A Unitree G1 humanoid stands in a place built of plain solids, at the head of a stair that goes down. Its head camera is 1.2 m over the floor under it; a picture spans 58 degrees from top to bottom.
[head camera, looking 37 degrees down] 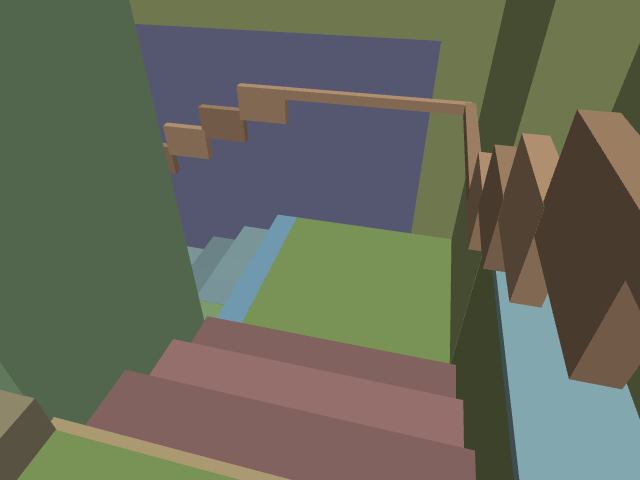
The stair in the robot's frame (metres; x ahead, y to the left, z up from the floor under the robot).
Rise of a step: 0.16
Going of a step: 0.29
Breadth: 1.25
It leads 14 degrees to the right of straight ahead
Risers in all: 4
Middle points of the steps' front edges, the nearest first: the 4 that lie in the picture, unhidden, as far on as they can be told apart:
0.57 0.19 0.00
0.85 0.12 -0.16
1.13 0.05 -0.31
1.41 -0.02 -0.47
